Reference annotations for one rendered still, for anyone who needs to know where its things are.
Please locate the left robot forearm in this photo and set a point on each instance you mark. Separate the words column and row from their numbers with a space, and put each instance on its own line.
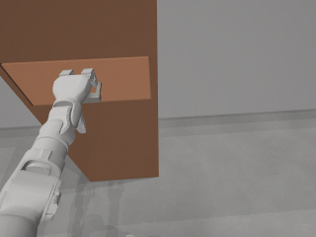
column 49, row 150

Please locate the handle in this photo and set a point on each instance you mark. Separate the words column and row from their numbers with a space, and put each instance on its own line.
column 94, row 97

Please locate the drawer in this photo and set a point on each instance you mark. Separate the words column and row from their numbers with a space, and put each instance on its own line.
column 122, row 78

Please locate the robot left upper arm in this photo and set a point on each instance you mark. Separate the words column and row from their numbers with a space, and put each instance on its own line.
column 31, row 199

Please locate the left robot hand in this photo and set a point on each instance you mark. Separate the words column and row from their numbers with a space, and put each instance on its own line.
column 76, row 87

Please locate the cabinet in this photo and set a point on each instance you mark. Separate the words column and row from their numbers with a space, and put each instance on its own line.
column 122, row 137

